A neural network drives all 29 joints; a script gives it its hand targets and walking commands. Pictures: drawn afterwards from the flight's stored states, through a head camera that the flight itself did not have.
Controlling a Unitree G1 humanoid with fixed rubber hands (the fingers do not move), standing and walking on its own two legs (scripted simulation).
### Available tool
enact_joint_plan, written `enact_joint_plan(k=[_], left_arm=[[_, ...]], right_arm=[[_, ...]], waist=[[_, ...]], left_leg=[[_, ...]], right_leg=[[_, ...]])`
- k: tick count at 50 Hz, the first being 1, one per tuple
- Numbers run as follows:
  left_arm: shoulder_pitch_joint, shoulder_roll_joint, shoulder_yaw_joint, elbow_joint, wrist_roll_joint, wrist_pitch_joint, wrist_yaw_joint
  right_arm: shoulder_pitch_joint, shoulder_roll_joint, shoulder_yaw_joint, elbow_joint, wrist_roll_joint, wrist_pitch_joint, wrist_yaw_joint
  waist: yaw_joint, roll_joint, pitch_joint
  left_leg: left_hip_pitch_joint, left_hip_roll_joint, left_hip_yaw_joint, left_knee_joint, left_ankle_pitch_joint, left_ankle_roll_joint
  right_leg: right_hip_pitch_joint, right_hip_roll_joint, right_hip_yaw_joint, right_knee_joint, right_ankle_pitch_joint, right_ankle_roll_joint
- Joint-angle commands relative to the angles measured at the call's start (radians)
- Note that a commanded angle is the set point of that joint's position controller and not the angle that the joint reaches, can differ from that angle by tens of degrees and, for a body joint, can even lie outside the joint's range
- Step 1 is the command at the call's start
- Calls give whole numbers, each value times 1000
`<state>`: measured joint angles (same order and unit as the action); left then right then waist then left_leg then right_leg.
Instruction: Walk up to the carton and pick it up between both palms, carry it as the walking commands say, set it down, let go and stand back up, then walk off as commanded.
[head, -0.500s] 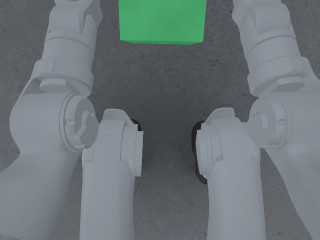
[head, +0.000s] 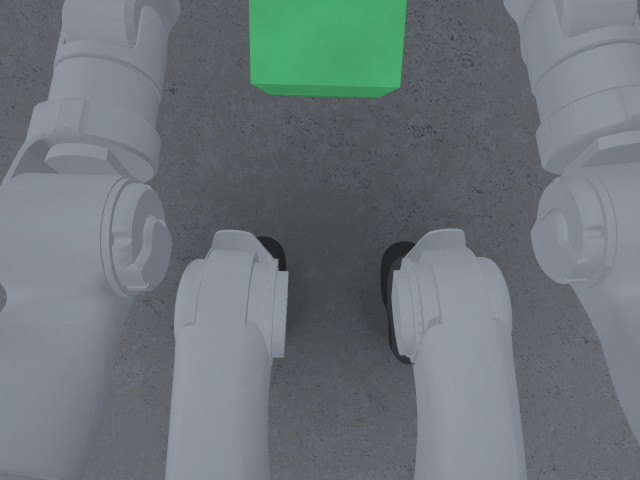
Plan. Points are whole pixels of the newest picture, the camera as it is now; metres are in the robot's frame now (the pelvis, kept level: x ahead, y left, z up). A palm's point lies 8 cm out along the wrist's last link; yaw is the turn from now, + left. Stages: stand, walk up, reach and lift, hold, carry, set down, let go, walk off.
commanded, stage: set down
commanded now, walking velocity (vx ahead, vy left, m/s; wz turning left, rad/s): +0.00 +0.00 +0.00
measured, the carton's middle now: out of the picture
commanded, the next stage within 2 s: let go in 1.18 s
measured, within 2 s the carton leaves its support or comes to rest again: neither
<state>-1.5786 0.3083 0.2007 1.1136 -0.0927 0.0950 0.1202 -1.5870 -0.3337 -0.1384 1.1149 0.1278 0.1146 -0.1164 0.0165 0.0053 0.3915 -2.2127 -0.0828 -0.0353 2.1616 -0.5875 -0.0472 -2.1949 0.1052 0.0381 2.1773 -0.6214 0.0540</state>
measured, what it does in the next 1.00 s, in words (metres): rises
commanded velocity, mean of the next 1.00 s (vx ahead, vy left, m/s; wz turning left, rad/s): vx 0.00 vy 0.00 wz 0.00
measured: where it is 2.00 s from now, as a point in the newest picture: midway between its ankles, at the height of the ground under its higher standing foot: (333, 319)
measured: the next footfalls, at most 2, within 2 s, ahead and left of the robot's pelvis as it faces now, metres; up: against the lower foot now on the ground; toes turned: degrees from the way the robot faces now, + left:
none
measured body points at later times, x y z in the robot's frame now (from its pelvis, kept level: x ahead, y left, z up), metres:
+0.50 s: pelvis +0.01 +0.00 +0.11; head +0.36 +0.01 +0.39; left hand +0.59 +0.17 -0.01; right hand +0.60 -0.16 -0.01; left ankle +0.11 +0.12 -0.35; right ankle +0.10 -0.12 -0.35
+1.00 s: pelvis +0.03 +0.00 +0.25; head +0.36 +0.01 +0.56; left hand +0.58 +0.18 +0.14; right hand +0.59 -0.16 +0.15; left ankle +0.11 +0.12 -0.35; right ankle +0.10 -0.12 -0.35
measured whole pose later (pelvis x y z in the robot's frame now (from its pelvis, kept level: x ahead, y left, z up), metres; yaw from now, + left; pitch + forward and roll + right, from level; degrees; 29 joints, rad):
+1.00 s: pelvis +0.03 +0.00 +0.25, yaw +0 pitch +44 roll -1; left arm -1.26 0.18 0.38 0.87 0.10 0.18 0.08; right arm -1.28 -0.19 -0.37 0.88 -0.11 0.19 -0.07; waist 0.02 -0.01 0.03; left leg -1.61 -0.05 -0.07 1.19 -0.35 -0.03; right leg -1.60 0.07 0.07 1.19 -0.36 0.03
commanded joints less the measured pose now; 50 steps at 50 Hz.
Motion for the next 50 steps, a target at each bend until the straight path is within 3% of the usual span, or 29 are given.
enact_joint_plan(k=[1, 16, 30, 50], left_arm=[[-261, 108, 17, -133, 14, -1, 16], [-148, 37, 64, -248, 75, 59, 22], [-51, 9, 101, -340, 118, 94, 9], [77, -53, 190, -357, 214, 62, -47]], right_arm=[[-274, -97, -21, -138, -15, -3, -16], [-165, -45, -113, -220, -97, 43, -3], [-79, -15, -162, -306, -148, 68, 8], [66, 70, -235, -353, -256, 49, 46]], waist=[[10, -22, -1413], [-8, 5, -1435], [-7, 0, -1514], [9, -19, -1417]], left_leg=[[681, 6, 100, -178, 397, 8], [783, -12, 96, -412, 405, 1], [963, -23, 94, -655, 506, -8], [1237, -8, 75, -1085, 619, 0]], right_leg=[[638, -19, -83, -216, 394, -6], [644, 5, -117, -435, 378, -15], [854, 21, -117, -683, 475, -7], [1180, 4, -58, -1123, 614, 10]])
